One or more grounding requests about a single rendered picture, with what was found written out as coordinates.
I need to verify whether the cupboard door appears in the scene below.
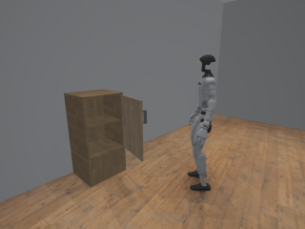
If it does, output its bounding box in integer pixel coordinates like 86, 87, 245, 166
121, 94, 144, 161

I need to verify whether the humanoid robot torso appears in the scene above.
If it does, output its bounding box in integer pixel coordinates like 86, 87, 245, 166
198, 74, 216, 124

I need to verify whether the robot left forearm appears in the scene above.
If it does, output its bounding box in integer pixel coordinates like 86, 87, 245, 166
201, 99, 215, 130

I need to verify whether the robot left upper arm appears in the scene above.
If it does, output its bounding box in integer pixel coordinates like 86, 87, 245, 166
205, 77, 217, 106

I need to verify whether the left robot shin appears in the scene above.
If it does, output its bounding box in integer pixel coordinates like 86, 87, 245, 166
194, 155, 207, 186

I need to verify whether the robot left hand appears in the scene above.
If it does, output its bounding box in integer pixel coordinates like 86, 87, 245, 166
193, 128, 208, 149

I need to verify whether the robot right forearm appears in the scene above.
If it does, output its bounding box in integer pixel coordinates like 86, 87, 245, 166
194, 102, 201, 115

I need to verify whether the handle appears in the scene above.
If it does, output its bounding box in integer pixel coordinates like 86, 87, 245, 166
142, 110, 147, 124

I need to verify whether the robot right hand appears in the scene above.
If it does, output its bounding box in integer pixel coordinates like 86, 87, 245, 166
188, 113, 198, 126

